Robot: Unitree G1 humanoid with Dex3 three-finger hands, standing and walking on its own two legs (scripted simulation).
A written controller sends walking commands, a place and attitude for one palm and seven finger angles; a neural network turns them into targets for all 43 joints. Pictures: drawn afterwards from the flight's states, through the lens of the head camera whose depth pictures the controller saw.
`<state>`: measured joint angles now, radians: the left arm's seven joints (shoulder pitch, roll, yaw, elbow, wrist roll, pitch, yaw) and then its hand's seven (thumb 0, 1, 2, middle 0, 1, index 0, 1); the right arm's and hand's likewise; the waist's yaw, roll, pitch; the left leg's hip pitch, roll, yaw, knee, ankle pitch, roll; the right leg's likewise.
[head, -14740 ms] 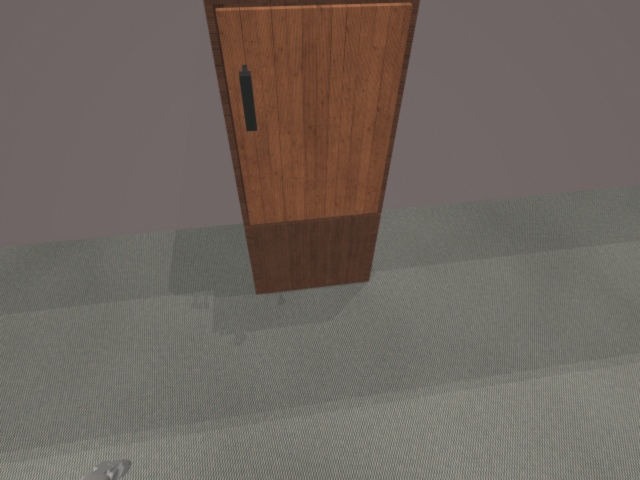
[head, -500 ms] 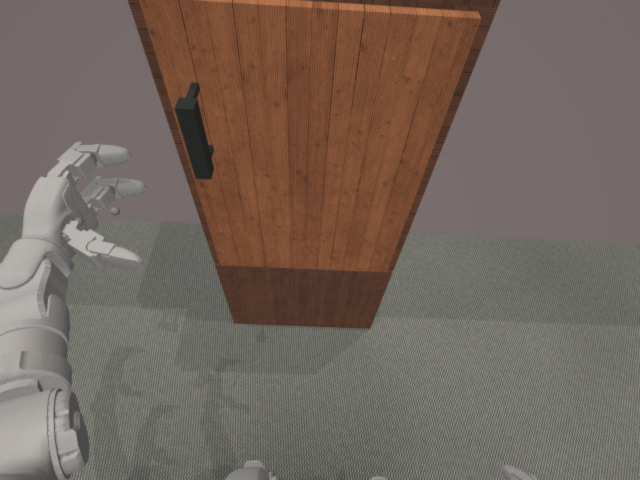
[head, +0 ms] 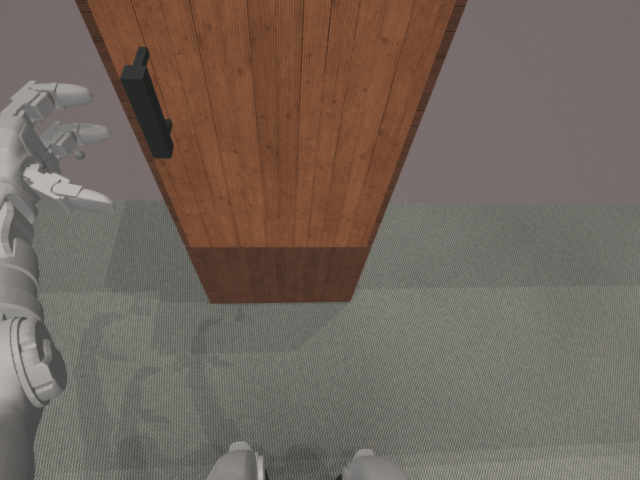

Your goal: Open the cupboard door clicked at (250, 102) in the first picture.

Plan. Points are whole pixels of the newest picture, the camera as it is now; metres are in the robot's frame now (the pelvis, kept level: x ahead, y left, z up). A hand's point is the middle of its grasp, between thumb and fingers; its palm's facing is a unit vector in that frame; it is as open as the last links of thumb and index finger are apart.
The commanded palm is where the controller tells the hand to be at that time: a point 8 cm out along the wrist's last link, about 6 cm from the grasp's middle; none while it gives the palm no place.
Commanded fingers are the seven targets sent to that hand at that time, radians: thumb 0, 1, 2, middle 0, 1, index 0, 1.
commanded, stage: move the hooked fingers beside the handle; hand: left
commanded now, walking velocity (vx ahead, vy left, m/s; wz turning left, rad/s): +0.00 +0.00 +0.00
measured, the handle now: (153, 105) +0.57 +0.20 +0.10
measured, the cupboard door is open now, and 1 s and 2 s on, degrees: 0 0 0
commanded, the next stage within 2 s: slide the fingers in behind the handle in 1.24 s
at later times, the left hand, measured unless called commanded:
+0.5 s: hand (92, 121) +0.53 +0.26 +0.11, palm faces -0.03 -1.00 +0.00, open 14.0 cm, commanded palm +0.50 +0.31 +0.10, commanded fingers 0.00 -0.50 0.30 -0.30 -1.20 -0.30 -1.20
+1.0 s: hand (101, 129) +0.52 +0.25 +0.10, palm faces -0.02 -1.00 +0.02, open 14.0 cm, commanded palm +0.51 +0.30 +0.10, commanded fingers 0.00 -0.50 0.30 -0.30 -1.20 -0.30 -1.20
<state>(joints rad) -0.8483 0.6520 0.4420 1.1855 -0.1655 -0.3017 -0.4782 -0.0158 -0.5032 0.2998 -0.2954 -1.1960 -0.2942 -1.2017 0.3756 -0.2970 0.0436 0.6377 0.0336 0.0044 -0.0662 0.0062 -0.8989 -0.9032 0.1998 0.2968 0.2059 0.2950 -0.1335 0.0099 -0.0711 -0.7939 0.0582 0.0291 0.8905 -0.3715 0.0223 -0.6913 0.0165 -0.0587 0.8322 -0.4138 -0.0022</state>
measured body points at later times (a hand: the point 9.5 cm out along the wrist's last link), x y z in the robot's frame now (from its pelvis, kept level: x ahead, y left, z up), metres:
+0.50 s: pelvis +0.02 +0.01 -0.01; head +0.14 +0.03 +0.43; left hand +0.52 +0.31 +0.11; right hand -0.03 -0.26 -0.10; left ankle +0.03 +0.10 -0.69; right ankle -0.01 -0.12 -0.69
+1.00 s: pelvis +0.01 +0.01 -0.01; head +0.13 +0.04 +0.42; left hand +0.51 +0.30 +0.10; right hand +0.02 -0.26 -0.11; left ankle +0.03 +0.10 -0.69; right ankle -0.01 -0.12 -0.69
